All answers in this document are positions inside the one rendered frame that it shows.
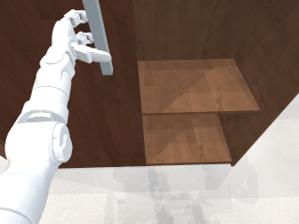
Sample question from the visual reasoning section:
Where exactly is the left robot forearm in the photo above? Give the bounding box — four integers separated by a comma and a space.
5, 44, 76, 163

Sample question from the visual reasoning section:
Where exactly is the left robot upper arm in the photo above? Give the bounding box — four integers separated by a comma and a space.
0, 121, 73, 224

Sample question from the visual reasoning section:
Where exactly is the robot left hand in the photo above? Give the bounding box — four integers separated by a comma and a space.
51, 9, 111, 63

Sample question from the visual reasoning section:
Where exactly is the handle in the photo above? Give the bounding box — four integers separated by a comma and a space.
82, 0, 113, 76

